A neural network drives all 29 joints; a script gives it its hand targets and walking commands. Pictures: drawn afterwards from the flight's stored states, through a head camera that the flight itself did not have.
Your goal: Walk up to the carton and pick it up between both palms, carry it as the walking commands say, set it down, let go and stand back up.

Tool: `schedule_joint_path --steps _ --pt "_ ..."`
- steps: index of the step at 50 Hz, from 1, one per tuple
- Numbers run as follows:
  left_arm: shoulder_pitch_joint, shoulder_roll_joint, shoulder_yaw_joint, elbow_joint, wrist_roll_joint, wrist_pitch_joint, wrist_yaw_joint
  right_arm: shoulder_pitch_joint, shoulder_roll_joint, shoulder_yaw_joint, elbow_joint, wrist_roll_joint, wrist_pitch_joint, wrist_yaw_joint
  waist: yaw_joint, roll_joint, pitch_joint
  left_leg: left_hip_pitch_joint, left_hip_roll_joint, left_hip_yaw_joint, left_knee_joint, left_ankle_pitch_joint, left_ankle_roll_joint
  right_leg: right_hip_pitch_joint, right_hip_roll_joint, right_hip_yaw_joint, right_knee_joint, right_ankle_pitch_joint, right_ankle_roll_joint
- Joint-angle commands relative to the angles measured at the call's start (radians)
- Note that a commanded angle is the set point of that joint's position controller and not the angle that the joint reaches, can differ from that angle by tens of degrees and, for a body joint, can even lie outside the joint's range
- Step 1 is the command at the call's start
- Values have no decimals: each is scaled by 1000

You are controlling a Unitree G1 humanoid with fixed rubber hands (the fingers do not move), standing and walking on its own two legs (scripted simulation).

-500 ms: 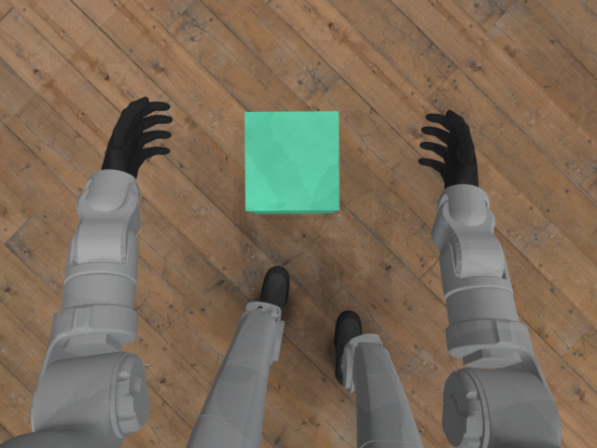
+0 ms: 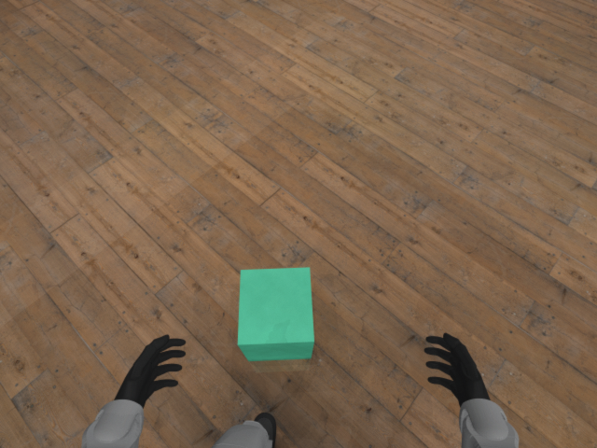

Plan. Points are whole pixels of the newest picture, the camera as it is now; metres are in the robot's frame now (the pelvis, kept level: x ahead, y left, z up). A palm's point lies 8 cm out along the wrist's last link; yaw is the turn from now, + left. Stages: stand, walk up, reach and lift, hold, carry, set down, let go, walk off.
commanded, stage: let go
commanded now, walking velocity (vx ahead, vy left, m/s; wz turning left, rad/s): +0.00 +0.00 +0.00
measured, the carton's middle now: (277, 316) +0.45 +0.11 -0.64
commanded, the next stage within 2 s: stand in 0.64 s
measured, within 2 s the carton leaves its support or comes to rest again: neither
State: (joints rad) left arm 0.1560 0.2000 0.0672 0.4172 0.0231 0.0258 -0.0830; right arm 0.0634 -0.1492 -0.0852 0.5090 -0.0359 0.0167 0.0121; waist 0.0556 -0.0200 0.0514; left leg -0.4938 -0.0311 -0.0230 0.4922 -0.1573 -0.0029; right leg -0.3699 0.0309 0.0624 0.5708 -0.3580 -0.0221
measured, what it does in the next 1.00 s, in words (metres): stands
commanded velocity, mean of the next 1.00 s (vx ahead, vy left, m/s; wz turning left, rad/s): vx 0.00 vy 0.00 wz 0.00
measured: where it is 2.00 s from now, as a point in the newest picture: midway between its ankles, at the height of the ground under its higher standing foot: outside the picture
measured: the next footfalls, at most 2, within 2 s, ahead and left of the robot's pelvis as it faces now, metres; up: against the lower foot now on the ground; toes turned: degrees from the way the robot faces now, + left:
none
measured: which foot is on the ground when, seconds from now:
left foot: down 0.00-1.00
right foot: down 0.00-1.00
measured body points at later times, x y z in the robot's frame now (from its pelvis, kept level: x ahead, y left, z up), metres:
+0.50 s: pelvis +0.04 +0.00 +0.01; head +0.08 +0.00 +0.46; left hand +0.22 +0.23 -0.07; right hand +0.21 -0.24 -0.07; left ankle +0.05 +0.12 -0.73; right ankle -0.05 -0.11 -0.73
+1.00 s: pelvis +0.04 +0.01 +0.00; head +0.05 +0.03 +0.45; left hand +0.18 +0.29 -0.10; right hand +0.17 -0.30 -0.08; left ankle +0.05 +0.12 -0.73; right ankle -0.05 -0.11 -0.73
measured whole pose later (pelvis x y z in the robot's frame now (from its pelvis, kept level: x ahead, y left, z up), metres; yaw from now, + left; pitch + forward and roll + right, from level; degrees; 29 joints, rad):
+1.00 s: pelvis +0.04 +0.01 +0.00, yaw -2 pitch +2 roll +0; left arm 0.25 0.36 0.04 0.66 0.05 0.01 0.01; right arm 0.18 -0.33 -0.05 0.75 -0.04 0.00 -0.01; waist 0.00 -0.05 -0.02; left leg -0.31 -0.01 -0.01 0.56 -0.28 0.01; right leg -0.13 0.04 0.08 0.50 -0.40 -0.02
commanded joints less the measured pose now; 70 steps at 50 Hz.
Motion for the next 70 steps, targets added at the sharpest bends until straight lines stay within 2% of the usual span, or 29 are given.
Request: schedule_joint_path --steps 1,2,3,4,5,7,12,14,17,18,19,21,22,23,27,31,32,34,36,37,39,43,50,51,52,55,58,64,70 --pt "4 128 19 -137 -33 -14 2 36 -91 -21 -137 17 -25 7 -41 -45 -129 652 -30 29 23 116 -21 -236 -68 2 -275 72 -21" --pt "17 138 23 -151 -27 -9 2 53 -93 -12 -154 25 -20 12 -35 -36 -129 657 -31 33 13 127 -18 -196 -64 0 -274 97 -16" --pt "20 139 19 -163 -27 -4 3 72 -98 -15 -153 25 -15 16 -46 -34 -126 678 -32 32 11 150 -17 -187 -63 2 -275 126 -13" --pt "39 141 18 -167 -29 3 3 94 -99 -12 -163 26 -9 20 -49 -57 -128 698 -32 33 7 170 -14 -170 -62 0 -278 150 -8" --pt "42 143 13 -168 -26 9 5 98 -99 -7 -164 33 -4 23 -52 -30 -124 698 -31 31 4 183 -16 -146 -60 -2 -273 174 -7" --pt "57 140 3 -164 -27 23 5 116 -102 4 -165 39 8 32 -60 -36 -111 704 -31 29 -4 194 -13 -118 -59 0 -271 211 2" --pt "81 137 2 -133 -14 58 15 109 -110 31 -175 50 38 53 -38 -10 -86 688 -27 22 -19 228 -12 -49 -42 -10 -246 251 19" --pt "106 140 9 -112 -8 66 20 125 -116 28 -172 49 46 54 -30 4 -87 672 -26 24 -22 261 -14 -7 -28 -16 -226 310 31" --pt "119 134 8 -110 -11 71 28 141 -130 12 -179 39 54 53 -42 3 -122 645 -26 20 -21 334 -13 67 -6 -22 -196 425 46" --pt "101 135 5 -126 -8 68 30 129 -130 14 -187 41 52 51 -43 33 -126 649 -28 17 -19 359 -14 68 -3 -20 -190 451 44" --pt "110 133 6 -122 -13 71 31 128 -133 5 -191 36 52 49 -42 -4 -136 646 -30 13 -15 379 -11 69 -2 -21 -186 483 49" --pt "112 125 6 -122 -15 95 47 144 -148 0 -176 44 42 40 -44 4 -151 651 -29 5 -9 414 -15 59 -2 -25 -178 496 47" --pt "112 123 9 -124 -9 110 58 159 -152 2 -159 51 38 34 -37 38 -149 653 -28 0 -6 447 -21 44 -3 -24 -175 501 44" --pt "112 117 10 -123 -12 122 65 171 -156 -2 -145 52 34 30 -40 16 -170 648 -27 -4 -2 443 -21 51 -4 -29 -171 502 45" --pt "101 118 -16 -109 -15 141 69 189 -141 19 -131 67 24 17 -49 -16 -177 590 -33 -9 12 413 -17 41 -11 -29 -157 540 37" --pt "72 117 -31 -122 -14 151 70 177 -112 29 -149 70 21 7 -69 -36 -208 534 -38 -14 30 343 -12 43 -20 -24 -143 543 28" --pt "43 238 3 9 10 97 101 123 -260 12 21 -42 21 -12 -42 -148 -178 417 75 -6 40 232 -12 90 -66 10 -168 303 61" --pt "49 237 5 45 27 49 109 109 -269 7 42 -47 10 -21 -47 -81 -122 322 60 -17 22 33 5 112 -75 43 -199 131 42" --pt "27 238 10 54 39 12 103 95 -254 17 67 -30 -6 -24 -53 -69 -109 321 58 -20 16 -40 -1 76 -89 74 -220 29 25" --pt "29 231 4 68 39 -3 99 94 -257 21 83 -25 -19 -23 -59 -23 -104 329 64 -25 12 -58 1 58 -89 83 -222 -6 18" --pt "35 239 6 88 37 -12 93 84 -272 14 101 -16 -28 -21 -64 34 -77 318 71 -33 5 -54 1 48 -78 79 -204 14 16" --pt "59 257 11 133 30 -25 93 82 -288 9 140 -16 -34 -22 -54 50 -66 288 92 -72 1 15 25 91 -73 78 -163 113 11" --pt "74 284 4 191 23 -35 107 86 -322 12 195 0 -36 -31 -57 26 -145 350 113 -71 27 205 35 162 -77 73 -133 306 18" --pt "78 286 3 202 19 -36 109 84 -326 12 203 0 -35 -31 -56 6 -139 355 115 -73 31 227 37 164 -81 72 -131 335 19" --pt "83 287 0 213 18 -36 109 83 -325 14 211 2 -37 -32 -58 15 -153 377 119 -73 34 248 37 166 -82 75 -127 358 18" --pt "71 289 -6 231 16 -36 112 77 -337 17 232 -2 -34 -34 -61 44 -153 369 116 -72 12 218 42 175 -78 72 -136 309 21" --pt "76 299 -9 256 19 -37 113 74 -345 16 255 5 -37 -33 -60 7 -145 385 122 -69 15 282 41 183 -84 71 -141 377 22" --pt "67 304 -18 291 11 -38 115 71 -351 18 294 9 -36 -34 -67 23 -142 395 127 -84 -21 242 46 193 -85 65 -155 314 24" --pt "59 316 -21 332 14 -45 117 51 -357 19 331 10 -36 -32 -64 1 -98 385 126 -86 -43 216 42 181 -100 79 -187 306 18"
